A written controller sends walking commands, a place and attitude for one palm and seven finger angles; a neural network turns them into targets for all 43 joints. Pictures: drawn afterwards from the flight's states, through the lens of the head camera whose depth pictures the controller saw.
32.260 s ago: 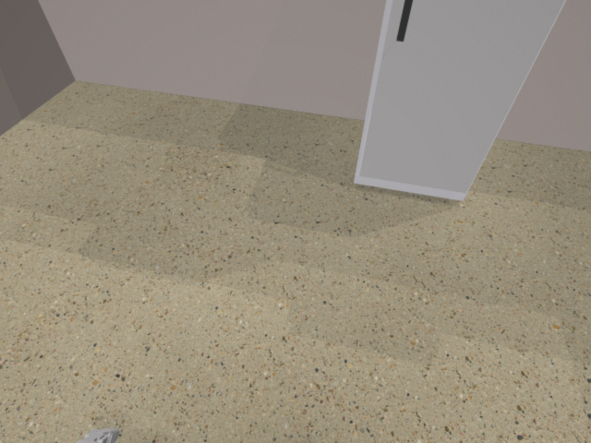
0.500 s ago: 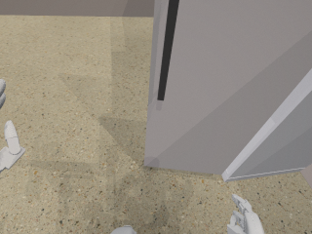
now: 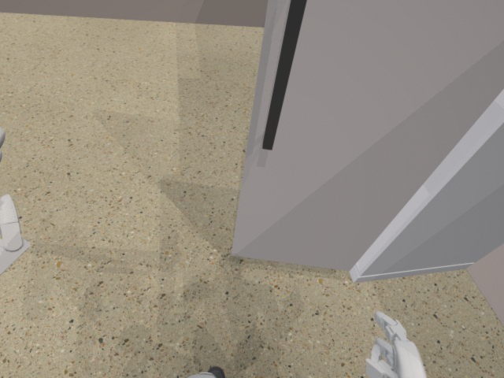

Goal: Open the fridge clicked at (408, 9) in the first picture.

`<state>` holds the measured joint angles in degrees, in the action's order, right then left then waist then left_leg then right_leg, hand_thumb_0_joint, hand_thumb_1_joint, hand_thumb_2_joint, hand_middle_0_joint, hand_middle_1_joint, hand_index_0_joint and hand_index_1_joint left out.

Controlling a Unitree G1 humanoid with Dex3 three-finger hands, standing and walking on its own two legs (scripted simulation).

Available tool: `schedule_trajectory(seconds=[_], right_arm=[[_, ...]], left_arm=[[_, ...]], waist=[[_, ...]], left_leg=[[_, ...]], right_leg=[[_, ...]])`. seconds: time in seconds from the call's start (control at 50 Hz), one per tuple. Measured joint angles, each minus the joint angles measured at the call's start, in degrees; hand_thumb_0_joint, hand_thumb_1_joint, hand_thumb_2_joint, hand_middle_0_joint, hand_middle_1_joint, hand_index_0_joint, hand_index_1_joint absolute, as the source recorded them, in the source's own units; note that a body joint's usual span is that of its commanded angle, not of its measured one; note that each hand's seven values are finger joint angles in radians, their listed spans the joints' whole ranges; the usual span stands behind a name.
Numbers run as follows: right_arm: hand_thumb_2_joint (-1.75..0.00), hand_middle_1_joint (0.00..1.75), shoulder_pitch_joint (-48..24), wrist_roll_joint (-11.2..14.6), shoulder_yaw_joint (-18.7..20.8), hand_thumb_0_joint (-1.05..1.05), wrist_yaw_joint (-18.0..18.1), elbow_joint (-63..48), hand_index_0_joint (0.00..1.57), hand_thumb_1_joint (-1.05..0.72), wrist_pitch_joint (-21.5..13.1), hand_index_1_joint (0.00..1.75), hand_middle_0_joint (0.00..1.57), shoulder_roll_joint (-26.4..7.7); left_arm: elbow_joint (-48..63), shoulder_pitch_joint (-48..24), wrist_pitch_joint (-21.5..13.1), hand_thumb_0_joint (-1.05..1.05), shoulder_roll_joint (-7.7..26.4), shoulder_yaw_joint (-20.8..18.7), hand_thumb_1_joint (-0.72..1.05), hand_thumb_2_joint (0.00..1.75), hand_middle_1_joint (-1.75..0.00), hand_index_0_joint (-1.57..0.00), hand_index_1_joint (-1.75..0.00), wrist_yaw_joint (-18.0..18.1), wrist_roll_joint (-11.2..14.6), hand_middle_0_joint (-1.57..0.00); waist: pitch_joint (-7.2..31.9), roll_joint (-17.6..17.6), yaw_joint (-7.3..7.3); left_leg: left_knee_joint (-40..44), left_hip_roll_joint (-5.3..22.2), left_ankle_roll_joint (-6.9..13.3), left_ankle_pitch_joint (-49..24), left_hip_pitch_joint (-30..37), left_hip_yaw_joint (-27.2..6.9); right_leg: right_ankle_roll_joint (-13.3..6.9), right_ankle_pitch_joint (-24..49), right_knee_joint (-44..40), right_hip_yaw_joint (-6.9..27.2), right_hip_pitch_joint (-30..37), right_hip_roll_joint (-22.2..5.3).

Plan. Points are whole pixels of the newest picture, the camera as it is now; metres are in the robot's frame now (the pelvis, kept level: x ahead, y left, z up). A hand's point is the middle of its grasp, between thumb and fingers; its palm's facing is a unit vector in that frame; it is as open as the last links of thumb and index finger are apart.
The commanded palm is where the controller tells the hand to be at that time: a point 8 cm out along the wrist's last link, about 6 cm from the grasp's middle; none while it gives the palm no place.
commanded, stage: step back with the hand held close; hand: left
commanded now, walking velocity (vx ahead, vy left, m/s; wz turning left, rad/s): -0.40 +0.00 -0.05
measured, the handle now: (283, 64) +0.64 +0.01 +0.18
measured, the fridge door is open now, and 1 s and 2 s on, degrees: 76 76 76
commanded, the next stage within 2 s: stop stepping back and stand still in 0.12 s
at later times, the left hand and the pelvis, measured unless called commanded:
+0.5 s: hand out of the picture +0.09 +0.30 +0.17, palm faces +0.31 -0.83 -0.46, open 7.5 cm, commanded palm +0.06 +0.33 +0.18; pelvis -0.11 +0.05 -0.02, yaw -5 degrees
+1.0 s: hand out of the picture +0.02 +0.37 +0.18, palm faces +0.49 -0.79 -0.37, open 7.4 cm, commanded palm -0.03 +0.38 +0.18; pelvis -0.20 +0.10 +0.00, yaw -5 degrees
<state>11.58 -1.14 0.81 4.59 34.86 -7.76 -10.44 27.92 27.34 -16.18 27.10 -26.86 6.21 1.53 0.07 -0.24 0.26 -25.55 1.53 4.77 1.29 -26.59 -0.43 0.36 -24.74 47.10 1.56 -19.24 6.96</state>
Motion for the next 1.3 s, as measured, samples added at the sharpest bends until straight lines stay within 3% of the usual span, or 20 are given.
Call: schedule_trajectory(seconds=[0.08,0.16,0.2,0.24,0.28,0.36,0.44,0.5,0.56,0.62,0.66,0.76,0.8,0.84,0.86,0.94,1.08,1.14,1.2,1.3], right_arm=[[-0.90,0.30,1.1,0.0,-0.8,0.01,-1.3,1.1,0.21,-0.90,-1.6,0.30,0.21,1.0],[-0.90,0.30,-0.6,-0.8,-1.8,0.01,-1.5,1.1,0.21,-0.90,-1.5,0.30,0.21,1.7],[-0.90,0.30,-2.9,-1.2,-2.3,0.01,-1.2,1.7,0.21,-0.90,-1.0,0.30,0.21,1.4],[-0.90,0.30,-3.0,-0.9,-2.4,0.01,-0.8,3.2,0.21,-0.90,-0.7,0.30,0.21,1.3],[-0.90,0.30,-1.6,-0.2,-2.5,0.01,-0.5,3.4,0.21,-0.90,-0.4,0.30,0.21,1.3],[-0.90,0.30,1.7,0.2,-1.9,0.01,0.2,2.7,0.21,-0.90,0.3,0.30,0.21,0.5],[-0.90,0.30,4.3,0.4,-0.6,0.01,-0.4,1.8,0.21,-0.90,0.4,0.30,0.21,0.0],[-0.90,0.30,6.1,0.7,-0.6,0.01,-1.2,2.9,0.21,-0.90,1.0,0.30,0.21,-1.2],[-0.90,0.30,7.7,0.5,-0.5,0.01,-0.7,3.9,0.21,-0.90,0.0,0.30,0.21,-3.4],[-0.90,0.30,3.9,0.8,-0.2,0.01,0.0,6.5,0.21,-0.90,-0.8,0.30,0.21,-1.9],[-0.90,0.30,1.8,0.5,-1.1,0.01,-1.1,6.7,0.21,-0.90,-1.1,0.30,0.20,0.9],[-0.90,0.30,2.5,-0.6,-4.1,0.01,-3.5,1.6,0.21,-0.90,-1.5,0.30,0.21,5.7],[-0.90,0.30,3.6,-1.0,-4.3,0.01,-3.1,-0.7,0.21,-0.90,-0.4,0.30,0.21,5.9],[-0.90,0.30,3.1,-0.3,-3.9,0.01,-2.6,-1.9,0.21,-0.90,0.6,0.30,0.21,5.3],[-0.90,0.30,1.6,-0.4,-3.8,0.01,-2.3,-0.5,0.21,-0.90,1.4,0.30,0.21,4.1],[-0.90,0.30,1.3,0.2,-2.9,0.01,-0.8,4.6,0.21,-0.90,3.8,0.30,0.21,1.2],[-0.90,0.30,5.7,0.1,-1.3,0.01,1.8,4.3,0.21,-0.90,1.8,0.30,0.21,-3.5],[-0.90,0.30,5.7,0.0,-0.3,0.01,2.3,2.5,0.21,-0.90,0.3,0.30,0.21,-4.8],[-0.90,0.30,2.7,0.0,0.1,0.01,1.4,3.0,0.21,-0.90,0.0,0.30,0.20,-1.2],[-0.90,0.30,2.9,0.5,-1.8,0.01,-1.6,0.0,0.21,-0.90,-0.9,0.30,0.21,1.7]], left_arm=[[2.4,2.9,1.1,0.02,-1.9,1.6,0.88,0.90,-0.30,-0.21,-0.31,0.7,1.5,-0.21],[4.4,2.5,0.9,0.02,-1.3,2.8,0.89,0.90,-0.30,-0.20,-0.31,0.8,2.0,-0.21],[4.1,0.7,0.0,0.02,-0.7,2.8,0.89,0.90,-0.30,-0.20,-0.31,0.6,1.7,-0.21],[2.8,-1.5,0.0,0.02,-0.4,4.2,0.88,0.90,-0.30,-0.21,-0.31,0.1,1.5,-0.21],[2.5,-2.0,0.6,0.02,0.4,4.4,0.88,0.90,-0.30,-0.21,-0.31,-0.4,1.7,-0.21],[1.7,-0.1,2.6,0.01,1.1,3.0,0.88,0.90,-0.30,-0.21,-0.31,-1.0,2.4,-0.21],[2.4,1.9,4.7,0.02,3.2,1.0,0.88,0.90,-0.30,-0.21,-0.31,-1.5,2.9,-0.22],[8.0,8.9,4.5,0.02,3.4,-2.1,0.88,0.90,-0.30,-0.21,-0.31,-1.0,3.1,-0.22],[7.4,5.8,3.5,0.02,-0.5,-0.6,0.88,0.90,-0.30,-0.21,-0.31,0.6,1.5,-0.21],[-1.6,-8.3,5.0,0.01,-4.7,1.9,0.88,0.90,-0.30,-0.21,-0.31,2.2,0.2,-0.21],[-4.3,-12.2,7.6,0.02,-5.5,2.0,0.88,0.90,-0.30,-0.20,-0.31,2.4,0.2,-0.21],[5.5,1.3,8.2,0.02,-3.6,4.6,0.89,0.90,-0.30,-0.20,-0.31,1.2,0.8,-0.20],[9.1,7.2,7.8,0.02,-0.2,4.9,0.89,0.90,-0.30,-0.20,-0.31,0.4,0.7,-0.21],[11.7,9.1,7.7,0.02,4.0,2.2,0.88,0.90,-0.30,-0.20,-0.31,0.1,0.5,-0.21],[11.3,7.9,7.3,0.02,4.1,1.3,0.88,0.90,-0.30,-0.21,-0.31,-0.1,0.7,-0.21],[0.1,-0.3,6.3,0.01,0.9,1.4,0.88,0.89,-0.30,-0.21,-0.31,1.1,0.7,-0.22],[-5.1,-1.1,9.6,0.02,-7.8,5.8,0.89,0.90,-0.30,-0.20,-0.31,3.6,0.2,-0.21],[0.4,0.4,8.7,0.02,-7.0,6.5,0.89,0.90,-0.30,-0.20,-0.31,3.6,0.5,-0.21],[1.5,-0.9,6.9,0.02,-2.9,3.5,0.88,0.90,-0.30,-0.20,-0.31,3.1,0.5,-0.21],[3.6,2.3,5.2,0.02,1.3,-0.9,0.88,0.90,-0.30,-0.20,-0.31,2.1,0.4,-0.21]], waist=[[2.8,0.0,1.69],[3.0,2.5,3.46],[1.4,2.6,4.01],[0.7,1.4,2.81],[1.1,1.6,1.02],[2.1,1.1,-2.74],[0.8,1.1,-4.54],[1.8,3.8,0.40],[3.7,2.4,3.52],[-0.2,2.9,2.76],[-1.7,3.9,0.91],[0.6,3.7,-2.65],[2.5,3.0,-2.48],[4.2,5.9,0.19],[3.8,5.2,1.91],[5.1,3.5,2.92],[5.0,3.4,1.67],[3.0,2.3,0.87],[-0.7,5.0,-0.09],[-2.3,2.2,-1.54]], left_leg=[[8.7,1.2,-1.1,-5.3,1.0,1.2],[9.6,0.4,-3.1,-7.7,-1.1,4.7],[3.0,0.8,-4.1,-4.5,-4.1,5.9],[-1.5,0.5,-5.3,1.3,-4.6,3.9],[-3.8,-0.3,-5.7,3.7,-4.6,2.9],[-3.0,-1.8,-4.7,1.3,-4.1,1.1],[-0.2,-3.4,-9.3,7.5,-4.6,0.2],[-25.9,-3.9,-8.3,16.3,-7.9,-1.1],[-18.8,-0.4,-6.2,19.2,0.6,-2.3],[-18.9,-2.5,-2.5,14.9,-0.3,-2.2],[-14.1,-2.9,-4.0,11.2,1.5,-2.3],[0.9,-1.3,-6.0,10.4,6.1,-1.0],[-0.4,-1.1,-7.2,16.7,3.9,0.3],[-18.2,-3.3,-7.7,21.3,-5.4,3.0],[-27.9,-2.4,-7.7,21.0,-8.9,2.3],[-40.1,1.0,-6.8,18.1,-10.3,1.3],[-18.6,3.9,-5.1,20.0,3.4,5.0],[-7.5,4.8,-4.3,15.8,9.8,4.0],[-10.0,3.8,-8.0,16.0,9.8,4.5],[-10.0,5.6,-9.6,16.2,9.6,3.3]], right_leg=[[-1.4,-4.7,-9.0,-3.3,7.4,-0.7],[-3.9,1.3,-25.1,-2.5,14.7,-4.0],[-1.7,6.7,-25.6,-1.2,14.0,-5.4],[1.2,4.6,-22.1,-1.4,13.9,-5.0],[1.7,2.1,-19.1,-1.7,13.8,-5.3],[-1.0,-4.3,-15.4,-2.0,13.1,-4.9],[-4.5,-7.6,-16.2,-1.5,11.9,-3.0],[-4.8,0.7,-13.6,-1.5,8.7,-6.9],[-1.1,-0.9,-8.6,-4.2,5.5,-9.5],[-0.5,-5.6,5.8,-0.6,-0.1,-7.9],[-1.0,-4.4,12.8,-0.2,-3.0,-5.0],[-2.9,-3.2,2.9,-7.8,-0.1,0.2],[-4.6,-5.2,-9.8,-10.3,5.9,0.9],[-8.6,-2.2,-20.3,-6.6,8.1,-2.6],[-8.8,4.7,-19.3,-6.6,6.1,-2.9],[-6.3,6.6,-18.2,-8.0,5.7,-4.4],[-3.6,7.5,-17.6,-9.0,6.3,-9.4],[-1.9,3.1,-9.1,-9.0,2.7,-9.3],[-0.4,-2.5,0.9,-4.9,-1.7,-8.6],[0.0,5.5,-9.8,-7.2,-0.5,-6.8]])
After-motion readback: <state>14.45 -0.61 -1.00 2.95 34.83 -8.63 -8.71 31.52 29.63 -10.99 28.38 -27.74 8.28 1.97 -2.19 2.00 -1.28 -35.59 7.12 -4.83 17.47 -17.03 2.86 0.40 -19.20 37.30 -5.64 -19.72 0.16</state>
